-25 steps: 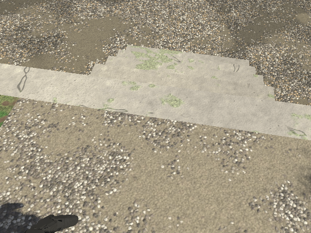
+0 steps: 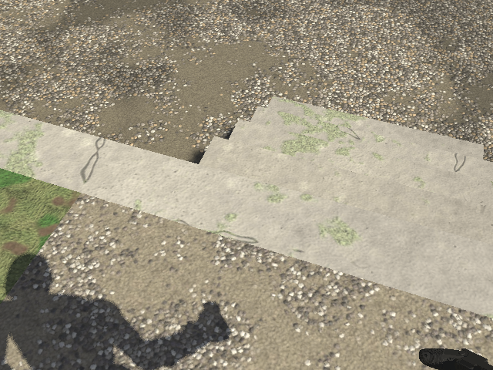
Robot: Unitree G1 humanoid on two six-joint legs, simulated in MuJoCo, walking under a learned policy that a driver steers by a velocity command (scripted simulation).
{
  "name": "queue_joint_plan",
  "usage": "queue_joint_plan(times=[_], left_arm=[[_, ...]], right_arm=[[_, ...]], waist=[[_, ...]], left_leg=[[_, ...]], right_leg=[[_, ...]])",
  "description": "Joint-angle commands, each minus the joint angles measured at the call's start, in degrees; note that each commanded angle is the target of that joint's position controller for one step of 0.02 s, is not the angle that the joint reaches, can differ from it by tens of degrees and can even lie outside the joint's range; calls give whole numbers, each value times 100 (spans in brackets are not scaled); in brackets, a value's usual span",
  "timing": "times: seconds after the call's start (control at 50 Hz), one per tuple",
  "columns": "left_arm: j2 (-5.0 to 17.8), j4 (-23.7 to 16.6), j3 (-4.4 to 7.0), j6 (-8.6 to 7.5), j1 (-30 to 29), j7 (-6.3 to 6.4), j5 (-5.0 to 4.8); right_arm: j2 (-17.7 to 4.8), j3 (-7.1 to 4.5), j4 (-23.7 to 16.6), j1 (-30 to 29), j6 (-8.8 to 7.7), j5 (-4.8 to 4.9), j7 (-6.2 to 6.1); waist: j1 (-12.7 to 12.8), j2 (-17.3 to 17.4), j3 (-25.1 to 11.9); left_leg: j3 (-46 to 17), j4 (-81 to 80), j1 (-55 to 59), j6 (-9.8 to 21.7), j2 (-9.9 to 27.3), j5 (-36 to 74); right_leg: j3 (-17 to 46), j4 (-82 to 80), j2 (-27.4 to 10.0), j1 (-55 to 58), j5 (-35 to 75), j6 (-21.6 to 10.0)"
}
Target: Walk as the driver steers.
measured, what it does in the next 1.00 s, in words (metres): walks ahead: left foot, then right foot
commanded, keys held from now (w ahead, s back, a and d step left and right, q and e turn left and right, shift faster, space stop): w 1.00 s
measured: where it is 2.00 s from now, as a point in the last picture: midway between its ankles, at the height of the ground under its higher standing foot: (314, 197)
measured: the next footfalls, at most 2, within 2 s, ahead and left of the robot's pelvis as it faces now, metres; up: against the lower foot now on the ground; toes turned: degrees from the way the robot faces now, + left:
left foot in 0.04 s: +0.20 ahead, +0.12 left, +0.00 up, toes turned +1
right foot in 0.56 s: +0.49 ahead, -0.13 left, +0.00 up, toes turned -3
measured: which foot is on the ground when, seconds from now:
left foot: up 0.00-0.02, down 0.04-0.60, up 0.62-1.00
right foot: down 0.00-0.06, up 0.08-0.54, down 0.56-1.00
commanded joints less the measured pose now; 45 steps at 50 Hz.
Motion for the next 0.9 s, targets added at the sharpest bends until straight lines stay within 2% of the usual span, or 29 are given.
queue_joint_plan(times=[0.02, 0.04, 0.06, 0.08, 0.1, 0.12, 0.14, 0.16, 0.2, 0.24, 0.3, 0.36, 0.44, 0.5, 0.52, 0.54, 0.56, 0.58, 0.6, 0.62, 0.64, 0.66, 0.68, 0.7, 0.72, 0.76, 0.82, 0.88, 0.9], left_arm=[[1016, -217, 214, 50, -147, 62, -18], [839, -298, 137, 52, -167, 75, 40], [311, -475, -35, -41, 309, 52, 132], [215, -378, -91, -175, 462, 5, 64], [797, -479, 57, -265, -12, -37, -83], [835, -614, 64, -303, -481, -50, -136], [762, -645, 68, -289, -679, -30, -67], [739, -625, 109, -225, -672, -6, 9], [496, -556, 81, -81, -424, 4, 35], [421, -624, 70, -8, -563, 32, 76], [371, -803, 57, -19, -1126, 24, 118], [232, -948, 3, -67, -1717, -39, 94], [257, -1180, -26, -107, -2345, -134, 35], [378, -1294, -4, -163, -2396, -227, 26], [300, -1046, -129, -90, -1742, -210, 723], [540, -1065, 9, -68, -1539, -203, 671], [892, -1044, 132, -105, -1380, -180, 493], [1137, -866, 204, -168, -641, -137, 398], [1169, -590, 171, -135, 816, -100, 359], [802, -209, 108, -149, 1693, -39, 559], [880, -218, 147, -265, 1132, -2, 499], [673, -354, 103, -293, 412, 20, 435], [321, -367, -34, -291, 151, 22, 396], [48, -424, -123, -284, -191, 31, 428], [-84, -518, -170, -284, -413, 46, 454], [51, -570, -102, -362, -479, 55, 485], [156, -439, -54, -413, 34, -85, 639], [168, -216, -48, -379, 479, -297, 550], [206, -148, -37, -372, 610, -348, 545]], right_arm=[[-851, -297, -199, 558, -124, -15, 16], [-1178, -433, 69, 1547, -120, -63, -37], [-1778, -569, 176, 2312, -91, -181, -87], [-1544, -506, 271, 2480, -51, -66, -66], [-1171, -379, 223, 2146, -41, -23, -68], [-993, -319, 140, 1730, -31, -38, -86], [-853, -267, 106, 1351, -32, -80, -69], [-681, -215, 74, 1107, -59, -120, -52], [-683, -218, 111, 992, -112, -125, -27], [-827, -257, 211, 1072, -163, -105, -47], [-933, -281, 368, 1307, -139, -90, -127], [-1003, -287, 521, 1576, -102, -46, -175], [-1082, -309, 784, 2009, -17, 10, -190], [-1145, -345, 907, 2051, 85, 37, -227], [-502, -50, 1088, 2303, -134, -940, 97], [-735, -161, 1033, 1983, -203, -769, 193], [-991, -202, 1020, 1927, -239, -645, 249], [-673, -99, 1027, 2383, -269, -671, 254], [-148, 120, 946, 3215, -357, -774, 347], [-506, 17, 947, 2247, -310, -600, 440], [-544, -17, 738, 1534, -312, -442, 349], [-717, -57, 773, 1397, -323, -489, 189], [-596, -12, 748, 1474, -313, -623, 83], [-413, 61, 761, 1428, -279, -678, 55], [-248, 99, 767, 1466, -217, -693, 40], [-120, 141, 717, 1311, -124, -616, 74], [-73, 180, 617, 917, -41, -587, 137], [20, 204, 472, 435, 41, -572, 187], [-26, 197, 422, 310, 70, -557, 190]], waist=[[-757, -638, -373], [-1154, -467, -1088], [-1133, 674, -2025], [-1123, 1471, -2549], [-1171, 928, -1726], [-1064, 601, -1057], [-872, 225, -578], [-676, 254, -357], [-442, 363, -273], [-386, 272, -142], [-515, 158, 13], [-724, 157, 132], [-950, 169, 294], [-834, 272, 280], [-607, 306, 49], [-338, 274, 65], [-172, 19, -310], [-140, -572, -1374], [74, -1785, -2770], [679, -1095, -1811], [477, -965, -441], [175, -718, -25], [-138, -611, -209], [-348, -472, -73], [-521, -372, -127], [-550, -374, 26], [-375, -315, 92], [-275, -432, 140], [-244, -477, 160]], left_leg=[[256, -315, 1220, 317, -294, -308], [-35, -84, 2799, 572, 12, -78], [-2217, -32, 5121, 1333, 1486, -228], [-4121, -901, 5744, 1870, 2056, -1000], [-3551, -1065, 5164, 1574, 1821, -1525], [-2731, -1185, 4326, 1348, 1578, -1394], [-2180, -1410, 3463, 1235, 1333, -1004], [-1802, -1613, 2880, 1141, 1133, -656], [-1433, -1942, 2297, 1179, 1001, -331], [-1102, -2137, 2126, 1252, 965, 18], [-707, -2247, 2244, 1167, 856, 252], [-351, -2259, 2311, 992, 698, 189], [-374, -2044, 2941, 942, 932, 76], [-481, -1651, 3485, 818, 1192, 555], [-636, -1658, 3830, 972, 1341, 731], [-424, -1333, 3778, 882, 1182, 1310], [-124, -700, 3308, 678, 750, 1821], [258, 720, 2375, 329, 184, 1251], [195, 2464, 131, -48, -803, -1811], [-489, 3703, -1101, 135, -888, -3208], [-758, 4313, -1749, 352, -466, -2719], [-703, 4228, -1475, 442, -92, -2273], [-711, 3964, -988, 527, 142, -1981], [-690, 3843, -659, 493, 321, -1743], [-645, 3620, -350, 434, 396, -1704], [-456, 3131, -474, 265, 418, -1454], [-195, 2135, -788, 63, 444, -130], [104, 1232, -339, 25, 216, 783], [120, 1050, -255, 30, 149, 918]], right_leg=[[515, 1075, -1463, 3, 4404, -700], [287, 2317, -1168, -714, 4127, -516], [-45, 4547, -416, -2834, 1934, -144], [530, 5725, 90, -4072, -1345, -37], [817, 6171, -302, -4677, -1226, -122], [648, 6039, -591, -4766, -712, -180], [530, 5646, -809, -4566, -272, -153], [560, 5282, -979, -4233, 24, -125], [535, 4992, -1060, -3776, 294, -37], [497, 4608, -1089, -3909, 665, 76], [463, 3608, -1082, -4183, 1628, 181], [290, 2543, -891, -3947, 2451, 162], [232, 1861, -727, -3988, 2408, 72], [235, 1563, -647, -3899, 1806, -149], [405, 1653, -630, -3532, 2091, -290], [112, 1400, -454, -3008, 1917, -442], [-183, 1483, -195, -1783, 1911, -618], [263, 2122, -547, 328, 2698, -1230], [3003, 1192, -1903, 3193, 1236, -2493], [4151, 186, -2068, 2886, -402, -1972], [3611, 11, -1968, 1629, -1141, -1442], [3102, -141, -1881, 486, -797, -1389], [2694, -233, -1811, -85, -173, -1427], [2358, -402, -1819, -664, 416, -1431], [2110, -597, -1746, -1040, 678, -1411], [1524, -844, -1529, -1283, 888, -1429], [969, -773, -1434, -1324, 1985, -1562], [553, -534, -1245, -1634, 2811, -1490], [525, -461, -1250, -1591, 2897, -1471]])
Velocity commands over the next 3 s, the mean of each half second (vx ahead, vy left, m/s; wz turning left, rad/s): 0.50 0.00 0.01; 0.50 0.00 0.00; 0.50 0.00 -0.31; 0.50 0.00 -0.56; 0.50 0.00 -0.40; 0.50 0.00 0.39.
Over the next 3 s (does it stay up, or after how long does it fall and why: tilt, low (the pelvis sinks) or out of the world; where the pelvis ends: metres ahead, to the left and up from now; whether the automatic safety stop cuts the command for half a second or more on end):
stays up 1.44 -0.38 -0.35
